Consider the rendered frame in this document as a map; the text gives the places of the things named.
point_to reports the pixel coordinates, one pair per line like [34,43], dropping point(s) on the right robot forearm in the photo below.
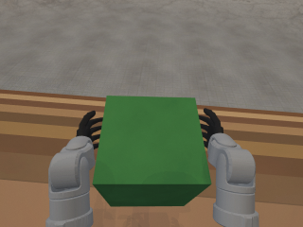
[235,182]

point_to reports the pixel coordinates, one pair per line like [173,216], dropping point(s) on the carton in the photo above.
[151,152]

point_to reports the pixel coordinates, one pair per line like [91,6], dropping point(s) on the left robot forearm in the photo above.
[69,185]

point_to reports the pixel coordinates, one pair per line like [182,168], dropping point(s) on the right robot hand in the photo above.
[214,125]

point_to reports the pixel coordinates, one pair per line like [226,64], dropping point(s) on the left robot hand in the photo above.
[86,124]

